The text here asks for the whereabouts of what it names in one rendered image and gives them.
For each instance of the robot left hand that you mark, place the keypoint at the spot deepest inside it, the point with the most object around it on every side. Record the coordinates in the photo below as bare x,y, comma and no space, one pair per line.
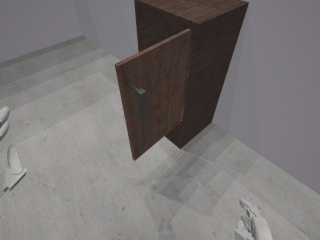
11,176

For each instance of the robot right hand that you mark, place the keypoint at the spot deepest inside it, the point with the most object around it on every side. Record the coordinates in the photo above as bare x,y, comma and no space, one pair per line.
258,228

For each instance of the cupboard door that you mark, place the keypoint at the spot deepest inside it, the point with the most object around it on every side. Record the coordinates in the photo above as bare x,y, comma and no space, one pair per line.
160,70

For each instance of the handle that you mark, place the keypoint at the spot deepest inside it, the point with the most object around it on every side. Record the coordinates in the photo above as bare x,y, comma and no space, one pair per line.
141,102

